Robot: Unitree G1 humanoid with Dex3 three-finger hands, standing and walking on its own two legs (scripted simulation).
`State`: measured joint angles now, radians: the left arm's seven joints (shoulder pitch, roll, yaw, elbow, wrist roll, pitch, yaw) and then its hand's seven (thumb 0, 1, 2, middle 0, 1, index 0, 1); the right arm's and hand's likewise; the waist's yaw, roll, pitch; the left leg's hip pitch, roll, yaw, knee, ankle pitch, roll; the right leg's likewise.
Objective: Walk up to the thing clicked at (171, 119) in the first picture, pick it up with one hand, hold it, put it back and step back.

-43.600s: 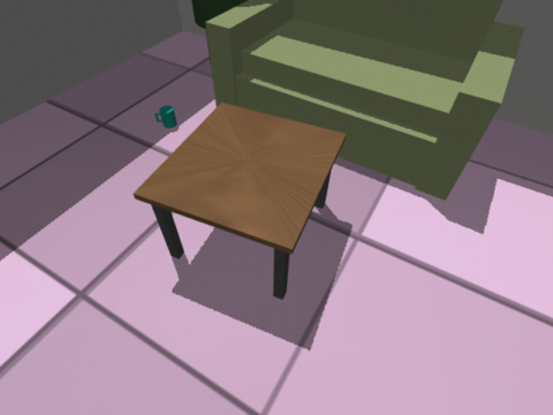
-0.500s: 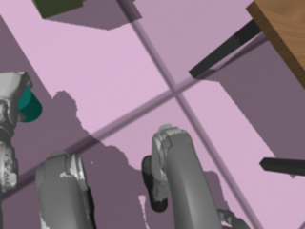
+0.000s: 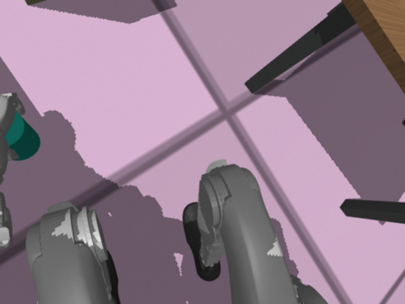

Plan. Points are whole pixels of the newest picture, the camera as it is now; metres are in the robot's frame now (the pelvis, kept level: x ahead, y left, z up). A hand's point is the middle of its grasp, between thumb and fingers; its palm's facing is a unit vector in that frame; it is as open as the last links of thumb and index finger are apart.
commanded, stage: rest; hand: left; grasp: from above
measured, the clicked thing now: (5, 143) +0.45 +0.26 -0.27
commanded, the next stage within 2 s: open in 0.10 s
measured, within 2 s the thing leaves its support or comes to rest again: neither
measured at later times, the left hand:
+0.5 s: hand (0, 136) +0.46 +0.26 -0.22, palm faces -0.47 -0.07 -0.88, open 11.3 cm
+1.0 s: hand (0, 131) +0.47 +0.26 -0.23, palm faces -0.48 -0.08 -0.87, open 13.8 cm
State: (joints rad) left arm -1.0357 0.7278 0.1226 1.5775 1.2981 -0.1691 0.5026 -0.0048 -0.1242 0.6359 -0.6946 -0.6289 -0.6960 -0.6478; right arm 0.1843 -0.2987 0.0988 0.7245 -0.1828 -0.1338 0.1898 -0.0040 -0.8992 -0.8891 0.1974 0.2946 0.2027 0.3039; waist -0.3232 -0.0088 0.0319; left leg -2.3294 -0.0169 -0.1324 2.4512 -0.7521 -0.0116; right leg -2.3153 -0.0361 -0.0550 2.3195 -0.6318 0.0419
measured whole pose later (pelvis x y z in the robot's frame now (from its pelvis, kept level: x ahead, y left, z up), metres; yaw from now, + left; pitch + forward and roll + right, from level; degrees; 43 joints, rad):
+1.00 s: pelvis +0.00 +0.00 -0.01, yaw -2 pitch +34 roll -11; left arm -1.08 0.80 0.10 1.68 1.30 -0.18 0.54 0.00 -0.55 1.08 -0.13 -1.05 -0.11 -1.08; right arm 0.20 -0.32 0.15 0.73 -0.20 -0.19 0.25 0.00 -0.89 -0.89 0.20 0.30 0.20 0.30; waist -0.35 -0.03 0.06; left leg -2.35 -0.02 -0.17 2.50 -0.75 0.00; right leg -2.31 -0.03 -0.08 2.33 -0.61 0.05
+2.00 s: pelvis -0.01 +0.00 +0.06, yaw +2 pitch +37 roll -7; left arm -0.99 0.67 -0.02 1.28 1.13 -0.05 0.18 0.00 -0.58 1.05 -0.10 -1.06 -0.09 -1.08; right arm 0.20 -0.29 0.03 0.69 -0.07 -0.01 0.16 0.00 -0.92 -0.90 0.20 0.29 0.20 0.30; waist -0.22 0.06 -0.13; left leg -2.16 -0.01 -0.09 2.24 -0.72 0.01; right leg -2.15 -0.04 -0.03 2.13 -0.62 0.04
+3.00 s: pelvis +0.00 +0.01 +0.14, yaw +3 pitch +35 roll -6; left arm -0.53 0.49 0.05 0.73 0.59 0.05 0.03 0.00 0.58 0.95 -0.23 -0.45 -0.22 -0.46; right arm 0.20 -0.28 -0.02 0.62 0.01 0.03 0.08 0.00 -0.90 -0.89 0.20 0.29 0.20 0.30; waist -0.13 0.06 -0.19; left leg -1.93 -0.01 -0.08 2.01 -0.70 0.01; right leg -1.91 -0.05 -0.03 1.91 -0.61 0.04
